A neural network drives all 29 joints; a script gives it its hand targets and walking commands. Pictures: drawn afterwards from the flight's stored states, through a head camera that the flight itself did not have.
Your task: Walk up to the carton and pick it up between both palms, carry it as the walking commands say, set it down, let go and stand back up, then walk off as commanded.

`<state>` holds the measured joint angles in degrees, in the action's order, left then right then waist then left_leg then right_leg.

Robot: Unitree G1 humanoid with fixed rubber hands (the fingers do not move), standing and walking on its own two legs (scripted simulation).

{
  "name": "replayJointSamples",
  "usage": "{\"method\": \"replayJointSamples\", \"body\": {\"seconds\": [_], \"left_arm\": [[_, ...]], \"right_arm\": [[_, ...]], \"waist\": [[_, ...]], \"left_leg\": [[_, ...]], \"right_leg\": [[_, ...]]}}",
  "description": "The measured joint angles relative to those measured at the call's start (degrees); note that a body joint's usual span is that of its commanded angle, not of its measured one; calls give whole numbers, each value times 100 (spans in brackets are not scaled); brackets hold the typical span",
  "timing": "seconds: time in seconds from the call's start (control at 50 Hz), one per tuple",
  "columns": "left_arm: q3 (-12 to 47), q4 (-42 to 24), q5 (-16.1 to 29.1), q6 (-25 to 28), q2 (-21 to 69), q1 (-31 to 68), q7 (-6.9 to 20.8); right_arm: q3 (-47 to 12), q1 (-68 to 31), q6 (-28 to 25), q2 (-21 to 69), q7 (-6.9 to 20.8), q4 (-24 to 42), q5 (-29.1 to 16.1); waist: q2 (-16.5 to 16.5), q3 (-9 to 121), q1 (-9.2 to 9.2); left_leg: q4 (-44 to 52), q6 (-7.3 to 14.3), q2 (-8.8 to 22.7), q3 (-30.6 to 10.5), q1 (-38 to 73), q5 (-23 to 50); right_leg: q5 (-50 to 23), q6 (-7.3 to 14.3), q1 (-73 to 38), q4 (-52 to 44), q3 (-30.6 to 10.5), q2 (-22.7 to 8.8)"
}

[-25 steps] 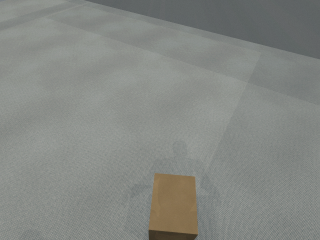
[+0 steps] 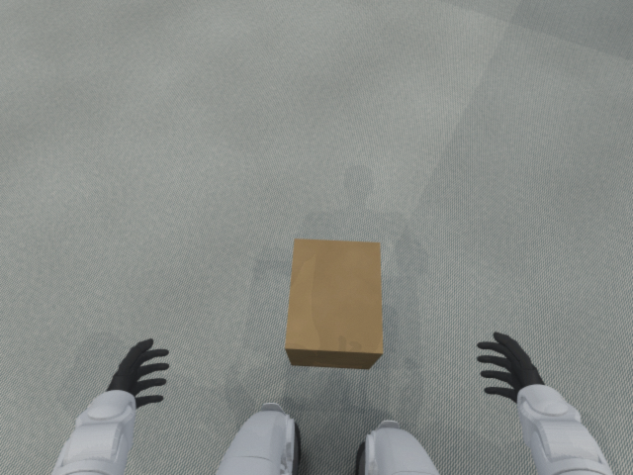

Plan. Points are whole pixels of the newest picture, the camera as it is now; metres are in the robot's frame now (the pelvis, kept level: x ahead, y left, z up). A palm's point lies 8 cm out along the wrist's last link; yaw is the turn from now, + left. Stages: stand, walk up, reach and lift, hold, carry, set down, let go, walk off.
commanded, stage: reach and lift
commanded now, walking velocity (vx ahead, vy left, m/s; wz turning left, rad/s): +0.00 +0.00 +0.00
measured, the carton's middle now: (333, 307) +0.49 +0.00 -0.59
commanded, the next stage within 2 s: none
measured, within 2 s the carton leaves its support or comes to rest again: neither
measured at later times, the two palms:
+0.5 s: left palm (188, 303) +0.35 +0.24 -0.15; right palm (486, 315) +0.36 -0.23 -0.14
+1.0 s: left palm (227, 243) +0.47 +0.21 -0.18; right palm (453, 259) +0.47 -0.20 -0.18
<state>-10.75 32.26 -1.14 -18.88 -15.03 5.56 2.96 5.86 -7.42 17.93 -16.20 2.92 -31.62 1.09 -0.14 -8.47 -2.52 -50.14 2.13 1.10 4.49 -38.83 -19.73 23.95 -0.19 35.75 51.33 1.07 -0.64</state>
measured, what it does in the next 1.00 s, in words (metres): lowers itself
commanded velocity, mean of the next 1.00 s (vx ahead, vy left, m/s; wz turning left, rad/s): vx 0.00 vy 0.00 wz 0.00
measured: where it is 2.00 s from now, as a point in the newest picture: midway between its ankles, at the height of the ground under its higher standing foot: outside the picture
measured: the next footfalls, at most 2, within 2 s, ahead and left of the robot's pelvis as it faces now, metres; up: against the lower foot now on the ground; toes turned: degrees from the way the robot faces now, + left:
none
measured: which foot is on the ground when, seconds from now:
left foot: down 0.00-1.00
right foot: down 0.00-1.00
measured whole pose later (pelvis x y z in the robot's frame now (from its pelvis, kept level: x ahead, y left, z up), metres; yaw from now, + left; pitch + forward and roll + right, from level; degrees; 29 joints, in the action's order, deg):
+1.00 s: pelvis -0.04 +0.01 -0.07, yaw -1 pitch +41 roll -2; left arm -14.2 48.6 3.1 -11.5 -16.3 65.3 -2.6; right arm 15.7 -63.5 9.3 -17.9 0.1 -48.9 -3.0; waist 0.2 -3.0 -0.6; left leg -61.8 3.7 1.9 4.7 -87.9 -15.3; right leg 20.0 -0.7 85.2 63.9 0.8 -0.5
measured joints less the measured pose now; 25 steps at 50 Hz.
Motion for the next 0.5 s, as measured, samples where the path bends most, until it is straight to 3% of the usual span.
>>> {"method": "replayJointSamples", "body": {"seconds": [0.26, 0.36, 0.5], "left_arm": [[33, 382, 237, -181, -563, 2009, 151], [2, 727, 234, -181, -632, 2928, 182], [-16, 1102, 383, 0, -571, 3802, 98]], "right_arm": [[139, -1829, 387, 311, -559, -122, -326], [230, -2599, 405, 164, -559, -660, -461], [365, -3381, 194, 40, -630, -801, -736]], "waist": [[-73, 194, 111], [-113, 166, 147], [-92, 231, 162]], "left_leg": [[-763, -165, 110, -345, -1728, 155], [-836, -184, 122, -391, -2333, 320], [-973, -136, 167, -340, -3247, 467]], "right_leg": [[-32, 232, 1640, 789, 342, 89], [-168, 261, 2248, 892, 391, 94], [-348, 229, 3190, 1029, 343, 122]]}}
